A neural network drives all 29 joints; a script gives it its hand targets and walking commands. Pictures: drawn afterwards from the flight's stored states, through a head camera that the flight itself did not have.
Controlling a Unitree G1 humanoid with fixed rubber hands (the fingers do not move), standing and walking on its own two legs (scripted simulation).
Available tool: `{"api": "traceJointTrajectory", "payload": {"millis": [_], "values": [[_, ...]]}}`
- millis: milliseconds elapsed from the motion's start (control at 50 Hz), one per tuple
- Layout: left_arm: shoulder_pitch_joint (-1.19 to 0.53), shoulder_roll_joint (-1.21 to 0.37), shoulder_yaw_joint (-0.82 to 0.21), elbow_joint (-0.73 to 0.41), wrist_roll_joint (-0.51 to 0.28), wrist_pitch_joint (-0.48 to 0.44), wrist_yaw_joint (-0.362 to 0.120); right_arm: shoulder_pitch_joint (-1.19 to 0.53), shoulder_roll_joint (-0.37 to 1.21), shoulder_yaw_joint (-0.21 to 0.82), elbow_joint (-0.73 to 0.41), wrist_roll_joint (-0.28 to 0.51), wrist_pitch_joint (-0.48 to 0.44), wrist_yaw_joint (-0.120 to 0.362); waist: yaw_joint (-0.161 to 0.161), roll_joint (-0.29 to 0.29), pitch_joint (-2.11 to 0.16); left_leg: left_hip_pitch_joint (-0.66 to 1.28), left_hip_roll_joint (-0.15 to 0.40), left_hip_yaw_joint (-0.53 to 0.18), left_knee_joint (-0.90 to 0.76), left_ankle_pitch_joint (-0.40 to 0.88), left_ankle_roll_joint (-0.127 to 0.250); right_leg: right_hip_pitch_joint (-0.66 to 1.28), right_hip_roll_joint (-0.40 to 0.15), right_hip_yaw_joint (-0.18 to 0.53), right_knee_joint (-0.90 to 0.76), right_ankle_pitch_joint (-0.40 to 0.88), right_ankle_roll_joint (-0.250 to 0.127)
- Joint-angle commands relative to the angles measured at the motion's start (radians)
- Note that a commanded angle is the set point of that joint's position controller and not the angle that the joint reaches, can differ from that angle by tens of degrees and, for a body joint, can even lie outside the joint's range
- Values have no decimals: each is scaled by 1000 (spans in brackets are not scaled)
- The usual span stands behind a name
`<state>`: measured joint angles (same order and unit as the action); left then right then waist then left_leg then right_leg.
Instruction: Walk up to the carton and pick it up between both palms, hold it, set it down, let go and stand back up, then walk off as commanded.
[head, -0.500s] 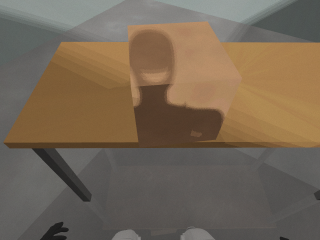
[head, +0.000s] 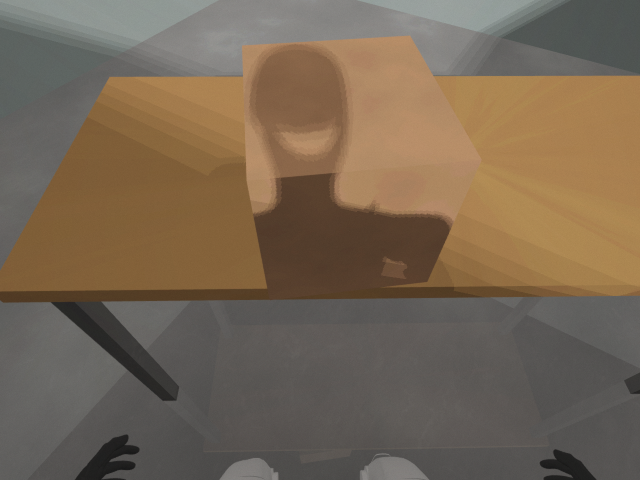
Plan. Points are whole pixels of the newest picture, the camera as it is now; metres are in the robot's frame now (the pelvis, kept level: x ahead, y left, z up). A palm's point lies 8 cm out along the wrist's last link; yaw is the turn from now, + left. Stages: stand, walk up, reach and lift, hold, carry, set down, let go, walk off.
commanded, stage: walk up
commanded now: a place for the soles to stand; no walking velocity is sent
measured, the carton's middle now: (339, 169) +0.50 +0.00 +0.08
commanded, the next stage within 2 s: reach and lift in 0.34 s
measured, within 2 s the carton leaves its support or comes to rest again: neither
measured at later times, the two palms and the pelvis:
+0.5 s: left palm (89, 469) +0.14 +0.30 -0.08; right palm out of the picture +0.12 -0.32 -0.09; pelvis +0.00 +0.00 +0.00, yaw +1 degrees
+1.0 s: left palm (113, 451) +0.15 +0.25 -0.02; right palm out of the picture +0.13 -0.32 -0.03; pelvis -0.01 -0.03 +0.03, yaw +1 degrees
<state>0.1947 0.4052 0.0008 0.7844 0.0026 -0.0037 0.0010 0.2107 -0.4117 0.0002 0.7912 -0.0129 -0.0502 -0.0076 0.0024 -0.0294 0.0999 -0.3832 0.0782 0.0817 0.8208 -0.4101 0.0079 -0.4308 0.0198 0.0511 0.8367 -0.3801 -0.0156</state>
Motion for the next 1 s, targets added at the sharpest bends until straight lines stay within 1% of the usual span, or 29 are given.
{"api": "traceJointTrajectory", "payload": {"millis": [0,20,40,60,80,100,120,140,160,180,220,260,280,300,320,340,360,380,420,440,480,600,660,700,760,820,860,940,980], "values": [[-24,215,73,0,10,-12,-4,-1,-291,-96,8,0,-20,-19,-6,72,-115,84,184,-225,-294,60,149,-17,-28,45,-96,138,-42],[-2,216,75,6,11,-12,-4,-24,-292,-96,1,0,-20,-20,9,77,-117,66,196,-219,-284,85,155,17,-28,23,-91,152,-40],[9,220,77,7,14,-15,-5,-39,-286,-94,-6,1,-19,-20,16,66,-124,49,178,-187,-253,120,142,52,-38,34,-119,176,-47],[11,230,79,5,17,-19,-5,-51,-271,-91,-13,4,-16,-20,17,37,-129,31,139,-133,-203,139,116,79,-58,77,-166,215,-63],[2,242,81,1,20,-23,-4,-52,-251,-87,-18,9,-13,-21,7,-6,-135,23,86,-80,-144,130,88,78,-85,152,-213,238,-91],[-14,253,80,-5,20,-27,-3,-45,-228,-82,-17,14,-9,-22,-7,-46,-141,29,37,-44,-92,90,62,63,-122,249,-263,217,-119],[-22,264,81,-7,19,-27,-1,-44,-212,-78,-15,17,-5,-22,-7,-73,-137,31,-6,-34,-51,26,51,41,-154,329,-309,167,-151],[-37,275,81,-7,20,-25,1,-36,-202,-76,-9,16,-3,-21,-11,-86,-121,30,-31,-35,-43,-29,46,19,-179,379,-345,110,-173],[-57,278,80,-9,21,-21,2,-20,-200,-74,-1,15,-4,-19,-18,-92,-108,48,-37,-40,-69,-45,46,-8,-184,382,-362,56,-175],[-76,268,75,-13,20,-18,2,-3,-205,-75,9,13,-8,-18,-29,-81,-103,89,-25,-54,-119,-19,52,-46,-166,351,-357,20,-154],[-95,226,65,-17,15,-13,-3,15,-245,-84,18,4,-17,-16,-37,-6,-96,137,57,-125,-236,-21,81,-107,-94,223,-279,2,-83],[-54,213,69,-1,13,-11,-8,-1,-284,-93,17,-1,-20,-16,-12,64,-101,104,160,-232,-314,-38,131,-70,-34,91,-155,53,-44],[-30,213,72,7,13,-10,-8,-15,-293,-95,12,-1,-20,-17,1,77,-108,83,192,-242,-323,-9,151,-17,-20,38,-110,92,-35],[-7,214,74,15,13,-12,-9,-38,-294,-94,6,-2,-19,-18,14,79,-114,68,198,-228,-305,45,154,21,-22,18,-105,126,-35],[5,219,76,15,15,-15,-8,-52,-286,-92,-3,0,-18,-18,20,67,-124,54,178,-191,-264,103,140,57,-35,33,-132,169,-43],[-346,144,133,-206,43,218,16,-288,-80,-224,250,-134,-218,27,-65,165,-58,-179,-27,-38,-219,-37,-16,75,-30,-128,-64,-9,-33],[-349,110,120,-253,110,306,34,-207,-132,-231,251,-144,-235,55,-74,190,-29,-252,2,-27,-235,-103,6,127,-9,-151,-5,20,-40],[-340,102,124,-282,116,329,34,-202,-153,-245,234,-140,-239,66,-86,165,-34,-230,2,-22,-234,-109,16,141,-7,-158,-5,32,-37],[-341,101,105,-400,77,363,28,-225,-161,-265,165,-122,-253,69,-70,86,-103,-55,-24,-3,-199,-23,-6,81,-19,-129,-93,42,-44],[-325,99,93,-430,64,371,27,-211,-158,-271,144,-113,-258,67,-62,40,-132,45,-34,0,-175,42,-17,37,-25,-114,-145,76,-47],[-261,85,78,-430,61,384,24,-154,-155,-260,109,-79,-257,68,-57,-8,-171,142,-37,-3,-180,106,-8,53,-15,-125,-188,198,-37],[-67,45,134,-422,72,362,11,-21,-131,-178,-38,-9,-275,54,-19,-71,-233,264,-82,-12,-260,355,-10,254,-4,-109,-295,545,3],[-54,51,156,-416,67,327,7,-5,-112,-142,-98,-1,-275,50,5,-113,-213,243,-103,1,-300,340,-6,307,-14,-83,-332,572,27],[-61,52,161,-426,55,301,11,10,-93,-134,-135,1,-266,50,13,-123,-199,247,-109,10,-335,307,-3,303,-17,-69,-362,520,33],[-67,49,163,-472,29,257,27,39,-58,-132,-195,7,-256,55,19,-111,-195,261,-115,21,-384,262,2,295,-26,-46,-414,424,29],[-94,45,150,-529,-9,210,47,45,-23,-140,-263,9,-249,63,16,-96,-189,259,-112,25,-430,198,8,264,-33,-29,-462,268,20],[-110,40,142,-564,-35,188,58,44,-2,-143,-313,15,-240,64,12,-100,-189,285,-117,25,-431,164,14,206,-49,-10,-501,139,0],[-97,45,149,-619,-64,171,62,70,20,-116,-437,42,-213,59,15,-162,-183,419,-148,16,-359,159,21,22,-115,36,-585,-68,-47],[-80,42,148,-637,-68,177,62,88,21,-107,-480,56,-189,57,14,-160,-164,487,-157,3,-342,164,20,-50,-137,46,-619,-140,-61]]}}
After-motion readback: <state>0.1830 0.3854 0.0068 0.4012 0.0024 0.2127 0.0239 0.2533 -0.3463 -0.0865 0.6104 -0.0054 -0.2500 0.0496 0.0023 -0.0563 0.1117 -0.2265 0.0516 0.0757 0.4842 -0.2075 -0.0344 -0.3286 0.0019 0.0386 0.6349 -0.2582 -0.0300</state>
